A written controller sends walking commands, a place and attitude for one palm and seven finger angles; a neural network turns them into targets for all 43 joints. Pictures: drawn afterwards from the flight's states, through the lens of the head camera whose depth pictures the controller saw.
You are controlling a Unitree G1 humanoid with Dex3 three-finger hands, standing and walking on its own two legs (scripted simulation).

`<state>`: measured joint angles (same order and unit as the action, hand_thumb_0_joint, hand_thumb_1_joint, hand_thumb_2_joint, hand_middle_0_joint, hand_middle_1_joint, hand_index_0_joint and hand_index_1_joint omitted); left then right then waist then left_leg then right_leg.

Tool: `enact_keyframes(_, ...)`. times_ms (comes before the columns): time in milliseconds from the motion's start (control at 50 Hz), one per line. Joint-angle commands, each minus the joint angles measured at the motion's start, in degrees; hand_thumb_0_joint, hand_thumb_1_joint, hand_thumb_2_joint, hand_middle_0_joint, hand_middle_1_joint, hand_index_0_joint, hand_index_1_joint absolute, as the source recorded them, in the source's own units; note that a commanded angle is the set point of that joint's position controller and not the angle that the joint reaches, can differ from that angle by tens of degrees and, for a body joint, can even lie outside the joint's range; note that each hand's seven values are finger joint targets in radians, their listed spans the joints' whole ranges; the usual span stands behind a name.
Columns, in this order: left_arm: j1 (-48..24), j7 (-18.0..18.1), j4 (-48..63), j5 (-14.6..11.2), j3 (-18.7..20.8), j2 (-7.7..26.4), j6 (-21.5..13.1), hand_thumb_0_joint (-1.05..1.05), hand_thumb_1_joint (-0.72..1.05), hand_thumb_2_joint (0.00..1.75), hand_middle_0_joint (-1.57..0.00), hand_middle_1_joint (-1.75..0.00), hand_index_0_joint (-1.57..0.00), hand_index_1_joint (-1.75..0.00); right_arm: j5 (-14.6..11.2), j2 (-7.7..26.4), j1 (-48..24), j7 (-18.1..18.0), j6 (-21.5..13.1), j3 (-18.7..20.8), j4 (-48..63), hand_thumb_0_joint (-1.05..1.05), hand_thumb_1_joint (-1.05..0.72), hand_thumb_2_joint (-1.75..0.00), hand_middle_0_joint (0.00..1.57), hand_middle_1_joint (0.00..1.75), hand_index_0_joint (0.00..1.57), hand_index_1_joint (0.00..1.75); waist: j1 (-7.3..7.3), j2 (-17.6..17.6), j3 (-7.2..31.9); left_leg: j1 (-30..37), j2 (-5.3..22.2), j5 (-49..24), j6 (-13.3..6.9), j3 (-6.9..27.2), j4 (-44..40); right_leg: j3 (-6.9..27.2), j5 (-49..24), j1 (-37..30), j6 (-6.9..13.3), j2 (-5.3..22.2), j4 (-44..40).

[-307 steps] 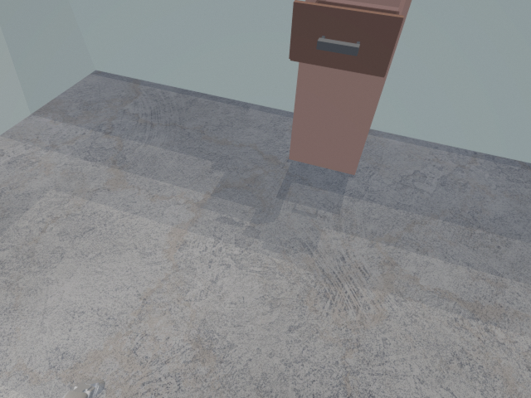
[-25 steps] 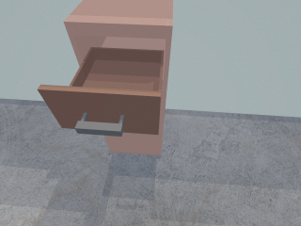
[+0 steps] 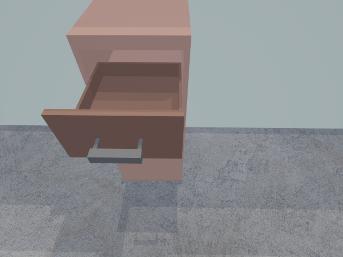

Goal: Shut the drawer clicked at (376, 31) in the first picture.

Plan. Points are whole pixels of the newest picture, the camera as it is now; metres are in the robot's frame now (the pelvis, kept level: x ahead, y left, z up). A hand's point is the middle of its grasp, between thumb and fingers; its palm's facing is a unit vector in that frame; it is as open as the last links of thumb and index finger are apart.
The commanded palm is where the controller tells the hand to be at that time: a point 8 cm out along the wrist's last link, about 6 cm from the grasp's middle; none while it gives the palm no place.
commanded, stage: look again from close up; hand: left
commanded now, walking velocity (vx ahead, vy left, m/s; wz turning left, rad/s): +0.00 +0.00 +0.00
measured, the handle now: (117, 148) +0.36 +0.16 +0.04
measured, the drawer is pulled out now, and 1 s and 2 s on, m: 0.29 0.29 0.29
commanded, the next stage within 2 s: shuffle to correct the standing spot in 0.50 s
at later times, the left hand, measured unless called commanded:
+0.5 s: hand out of the picture +0.02 +0.14 -0.17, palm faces +0.04 -0.98 -0.21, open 7.3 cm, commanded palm none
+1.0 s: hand out of the picture +0.02 +0.13 -0.19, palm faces +0.07 -0.98 -0.17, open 7.4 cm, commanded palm none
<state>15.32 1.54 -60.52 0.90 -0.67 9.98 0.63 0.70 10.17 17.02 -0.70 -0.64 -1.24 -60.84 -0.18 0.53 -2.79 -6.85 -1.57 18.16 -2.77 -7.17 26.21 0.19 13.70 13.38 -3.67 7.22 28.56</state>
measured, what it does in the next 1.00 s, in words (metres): shifts its weight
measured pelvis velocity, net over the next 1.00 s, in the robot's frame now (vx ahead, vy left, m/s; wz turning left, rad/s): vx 0.05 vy -0.04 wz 0.02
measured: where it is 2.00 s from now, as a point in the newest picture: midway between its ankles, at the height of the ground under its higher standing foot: outside the picture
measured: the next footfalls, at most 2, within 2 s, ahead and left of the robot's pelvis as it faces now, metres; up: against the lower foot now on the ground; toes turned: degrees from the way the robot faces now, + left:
none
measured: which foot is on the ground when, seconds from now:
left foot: down 0.00-1.00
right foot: down 0.00-1.00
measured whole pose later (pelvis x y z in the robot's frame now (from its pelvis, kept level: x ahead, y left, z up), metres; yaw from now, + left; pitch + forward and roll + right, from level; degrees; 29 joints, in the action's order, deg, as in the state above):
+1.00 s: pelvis +0.05 -0.04 -0.01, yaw +1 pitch +0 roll +0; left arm 19.3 0.4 -62.6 1.4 1.8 8.3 -0.6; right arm 1.3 6.9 22.4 -1.4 -1.9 -0.1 -65.2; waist -0.1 -0.3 -1.9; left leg -7.2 3.3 25.6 1.0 -4.3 33.3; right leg -4.1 22.5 13.0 0.4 3.6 36.0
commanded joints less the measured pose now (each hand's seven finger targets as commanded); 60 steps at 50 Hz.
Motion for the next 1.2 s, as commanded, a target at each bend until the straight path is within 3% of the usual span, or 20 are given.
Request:
enact_keyframes(0,2.3,0.6,1.3,-0.3,1.3,5.9,-0.8,0.0,0.9,0.9,-0.2,-0.3,-0.2,-0.3,0.0,6.3,2.2,-0.8,-1.2,1.4,1.4,0.0,-0.9,-0.9,0.2,0.3,0.2,0.3,-0.17,0.2,-0.5,-4.2,7.6,-17.7,0.8,7.0,-6.8,-0.5,-10.4,-3.8,4.3,-0.6,-1.0)
enact_keyframes(200,2.0,0.8,-0.1,-0.3,1.5,5.4,-1.4,0.0,0.9,0.9,-0.2,-0.3,-0.2,-0.3,0.0,4.4,2.8,-1.0,-1.1,1.6,-1.1,0.0,-0.9,-0.9,0.2,0.3,0.2,0.3,-0.02,-0.9,0.6,-2.5,7.3,-17.7,1.3,5.7,-5.4,-0.3,-16.2,-4.8,4.5,0.0,-2.0)
enact_keyframes(580,2.5,0.5,-1.3,-0.2,1.3,5.3,-1.9,0.0,0.9,0.9,-0.2,-0.3,-0.2,-0.3,0.0,3.5,1.3,-0.9,-0.7,1.6,-2.8,0.0,-0.9,-0.9,0.2,0.3,0.2,0.3,-0.04,-1.6,-0.5,-2.0,7.4,-12.3,2.4,5.4,-6.3,0.3,-14.6,-4.1,4.8,0.0,-6.3)
enact_keyframes(620,3.1,0.3,-1.6,0.0,1.5,5.6,-1.9,0.0,0.9,0.9,-0.2,-0.3,-0.2,-0.3,0.2,3.6,2.1,-0.7,-0.4,1.6,-3.2,0.0,-0.9,-0.9,0.2,0.3,0.2,0.3,-0.08,-2.1,0.1,-2.4,6.8,-5.3,2.2,4.7,-5.3,0.3,-5.1,-4.1,5.4,-0.2,-6.5)
enact_keyframes(680,3.5,-0.1,-0.9,0.3,2.1,6.2,-1.3,0.0,0.9,0.9,-0.2,-0.3,-0.2,-0.3,0.6,3.2,2.5,-0.2,0.1,1.9,-3.0,0.0,-0.9,-0.9,0.2,0.3,0.2,0.3,-0.32,-3.1,-4.9,-6.3,5.3,5.0,1.8,3.6,-3.4,2.2,13.0,0.5,6.4,-0.2,-8.9)
enact_keyframes(760,4.9,-0.4,-0.1,0.2,3.1,6.8,-1.3,0.0,0.9,0.9,-0.2,-0.3,-0.2,-0.3,0.7,2.3,4.6,0.0,0.0,2.0,-2.2,0.0,-0.9,-0.9,0.2,0.3,0.2,0.3,0.08,-5.3,-6.6,-8.2,3.8,6.1,1.4,2.4,0.9,4.7,20.2,3.6,8.4,1.0,-10.3)
enact_keyframes(820,4.0,-0.8,0.7,0.1,3.4,5.6,-1.6,0.0,0.9,0.9,-0.2,-0.3,-0.2,-0.3,0.7,2.3,7.5,-0.2,-1.1,2.0,-2.6,0.0,-0.9,-0.9,0.2,0.3,0.2,0.3,1.07,0.4,-5.5,-5.2,6.0,1.2,0.5,4.6,-1.5,0.6,13.5,5.0,8.0,-1.2,-3.9)
enact_keyframes(860,2.6,-1.0,2.0,0.4,3.2,3.0,-1.8,0.0,0.9,0.9,-0.2,-0.3,-0.2,-0.3,0.7,4.7,10.9,-0.5,-1.6,2.6,-3.8,0.0,-0.9,-0.9,0.2,0.3,0.2,0.3,2.02,8.9,-5.3,-3.6,11.5,-3.0,-1.8,11.0,-6.4,-5.8,8.4,6.4,6.6,-5.2,5.6)
enact_keyframes(900,1.9,-1.0,2.7,0.5,2.9,1.2,-2.3,0.0,0.9,0.9,-0.2,-0.3,-0.2,-0.3,0.8,5.4,10.9,-1.2,-2.0,2.7,-3.8,0.0,-0.9,-0.9,0.2,0.3,0.2,0.3,1.45,11.9,-5.6,-1.1,15.1,-17.0,-4.7,14.4,-5.9,-7.9,8.0,8.9,6.5,-6.5,10.3)
enact_keyframes(940,4.9,-0.9,1.3,0.2,3.1,1.0,-2.7,0.0,0.9,0.9,-0.2,-0.3,-0.2,-0.3,0.7,4.2,8.7,-1.6,-2.0,2.3,-3.0,0.0,-0.9,-0.9,0.2,0.3,0.2,0.3,-0.5,5.6,-4.1,-3.4,12.4,-29.2,-3.3,9.6,0.3,-6.5,-1.5,1.2,7.1,-5.2,5.0)
enact_keyframes(960,9.5,-0.6,-0.5,0.2,3.4,2.2,-3.1,0.0,0.9,0.9,-0.2,-0.3,-0.2,-0.3,0.4,3.5,7.3,-1.8,-2.1,2.1,-2.3,0.0,-0.9,-0.9,0.2,0.3,0.2,0.3,-2.41,-0.5,-2.0,-7.2,8.8,-30.2,-1.0,5.0,7.2,-2.6,-17.4,-6.1,7.7,-2.1,3.4)
enact_keyframes(980,14.1,0.0,-2.7,0.1,4.1,5.1,-3.3,0.0,0.9,0.9,-0.2,-0.3,-0.2,-0.3,0.2,1.8,6.1,-1.8,-2.4,1.9,-1.2,0.0,-0.9,-0.9,0.2,0.3,0.2,0.3,-3.52,-8.2,1.5,-13.9,5.3,-23.2,1.3,1.8,13.5,2.1,-38.1,-15.5,9.3,2.8,2.8)
enact_keyframes(1000,16.9,0.6,-4.1,-0.2,4.4,6.7,-3.4,0.0,0.9,0.9,-0.2,-0.3,-0.2,-0.3,-0.3,0.9,3.9,-1.7,-2.1,1.8,-0.1,0.0,-0.9,-0.9,0.2,0.3,0.2,0.3,-4.14,-14.5,3.7,-18.1,3.9,-2.7,2.6,1.0,17.3,5.0,-54.5,-20.2,11.7,8.1,0.9)
enact_keyframes(1020,15.5,1.1,-4.3,0.1,3.9,6.5,-3.1,0.0,0.9,0.9,-0.2,-0.3,-0.2,-0.3,-0.7,0.1,1.8,-1.7,-1.6,1.9,0.5,0.0,-0.9,-0.9,0.2,0.3,0.2,0.3,-3.61,-14.4,2.7,-19.2,4.0,11.0,3.2,2.1,17.4,4.8,-62.1,-19.4,13.0,10.5,0.6)
enact_keyframes(1040,12.3,1.4,-3.4,0.5,3.5,5.5,-2.6,0.0,0.9,0.9,-0.2,-0.3,-0.2,-0.3,-0.9,-0.8,2.4,-1.8,-1.2,2.0,0.2,0.0,-0.9,-0.9,0.2,0.3,0.2,0.3,-1.95,-13.1,1.9,-16.7,4.6,10.1,3.4,2.2,10.9,2.6,-61.5,-17.1,12.5,10.1,2.0)
enact_keyframes(1060,8.4,1.5,-2.1,0.3,3.2,5.0,-2.1,0.0,0.9,0.9,-0.2,-0.3,-0.2,-0.3,-1.0,-1.1,4.8,-1.7,-1.1,2.1,-1.2,0.0,-0.9,-0.9,0.2,0.3,0.2,0.3,0.19,-10.1,1.6,-10.3,4.8,0.4,3.2,2.6,1.3,-0.7,-56.6,-12.8,9.9,7.2,4.7)
enact_keyframes(1080,5.8,1.4,-0.6,-0.4,2.8,4.2,-1.8,0.0,0.9,0.9,-0.2,-0.3,-0.2,-0.3,-0.7,0.1,8.2,-1.9,-1.5,2.4,-3.0,0.0,-0.9,-0.9,0.2,0.3,0.2,0.3,1.63,-3.0,2.9,-1.8,6.0,-24.9,2.6,3.6,-2.7,-3.6,-46.6,-7.3,6.5,2.4,8.0)
enact_keyframes(1100,4.8,1.5,0.8,-0.8,2.7,2.7,-1.5,0.0,0.9,0.9,-0.2,-0.3,-0.2,-0.3,-0.1,2.2,9.1,-2.2,-1.5,2.8,-3.9,0.0,-0.9,-0.9,0.2,0.3,0.2,0.3,0.86,3.1,4.6,3.6,10.3,-45.0,1.0,5.2,0.5,-4.4,-26.7,-3.0,4.4,-0.6,6.9)
enact_keyframes(1140,2.2,1.8,2.0,-0.4,3.0,2.3,-0.7,0.0,0.9,0.9,-0.2,-0.3,-0.2,-0.3,-0.3,3.4,8.7,-2.4,-1.0,3.1,-4.1,0.0,-0.9,-0.9,0.2,0.3,0.2,0.3,1.09,10.8,-0.5,4.4,13.6,-63.8,-0.8,7.1,0.1,-5.3,-5.2,0.9,3.4,-3.2,6.3)
enact_keyframes(1180,2.7,1.7,2.2,-0.7,3.2,2.3,-0.2,0.0,0.9,0.9,-0.2,-0.3,-0.2,-0.3,-0.1,4.0,6.6,-2.6,-0.5,3.3,-2.9,0.0,-0.9,-0.9,0.2,0.3,0.2,0.3,0.41,10.3,-1.8,6.3,14.4,-66.5,-2.0,7.9,0.2,-5.4,3.4,2.9,3.4,-3.5,3.5)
